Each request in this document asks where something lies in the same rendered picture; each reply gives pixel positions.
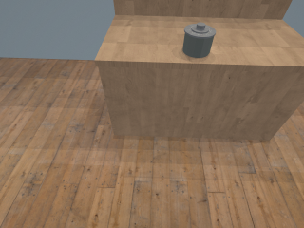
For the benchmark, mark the table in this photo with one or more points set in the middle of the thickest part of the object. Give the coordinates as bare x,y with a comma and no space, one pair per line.
246,88

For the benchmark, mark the knob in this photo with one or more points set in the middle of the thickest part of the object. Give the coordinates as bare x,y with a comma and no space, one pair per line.
200,25

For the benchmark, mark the pot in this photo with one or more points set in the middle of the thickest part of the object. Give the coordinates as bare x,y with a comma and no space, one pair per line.
196,47

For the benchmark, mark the lid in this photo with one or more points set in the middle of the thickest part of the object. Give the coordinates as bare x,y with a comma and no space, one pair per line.
205,33

